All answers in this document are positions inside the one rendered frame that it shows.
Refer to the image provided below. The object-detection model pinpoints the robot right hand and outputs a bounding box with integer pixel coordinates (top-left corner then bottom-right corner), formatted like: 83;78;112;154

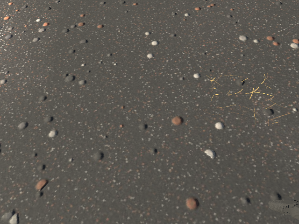
268;199;299;220

